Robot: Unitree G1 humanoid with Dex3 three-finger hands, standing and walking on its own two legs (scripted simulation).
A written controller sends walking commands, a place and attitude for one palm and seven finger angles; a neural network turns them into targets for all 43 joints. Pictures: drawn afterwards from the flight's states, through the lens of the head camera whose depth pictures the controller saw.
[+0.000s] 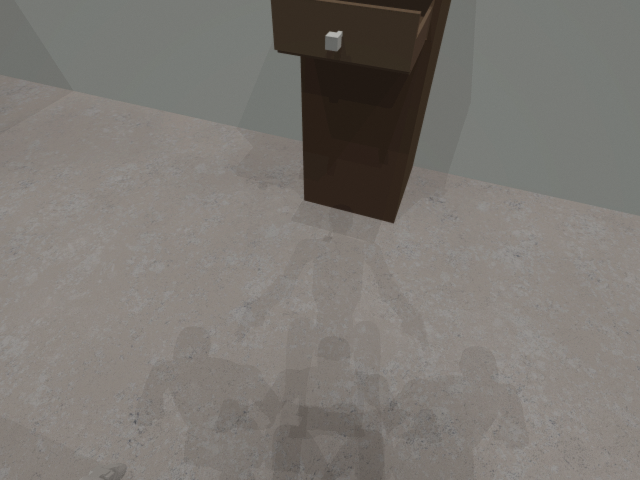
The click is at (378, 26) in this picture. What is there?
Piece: drawer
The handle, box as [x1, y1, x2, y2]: [325, 31, 342, 50]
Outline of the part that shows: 329,31 325,36 325,49 337,50 340,47 342,31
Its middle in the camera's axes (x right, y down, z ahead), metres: +0.04 -0.51 +0.98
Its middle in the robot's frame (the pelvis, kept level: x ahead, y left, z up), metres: +1.09 +0.02 +0.10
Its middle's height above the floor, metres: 0.87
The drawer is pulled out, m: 0.25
